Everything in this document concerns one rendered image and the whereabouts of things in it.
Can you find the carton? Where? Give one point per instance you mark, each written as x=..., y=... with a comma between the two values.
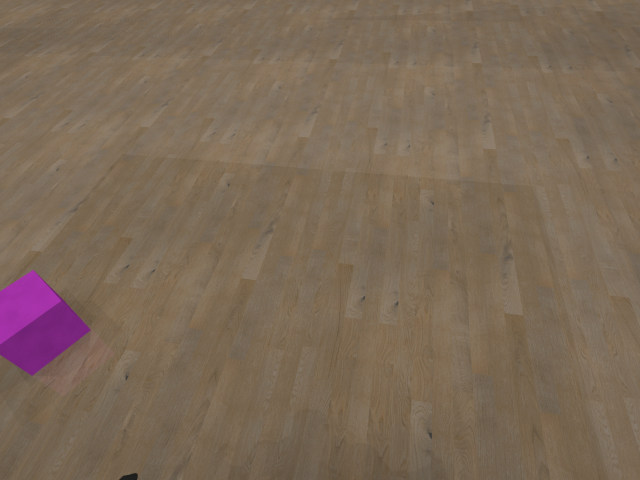
x=36, y=324

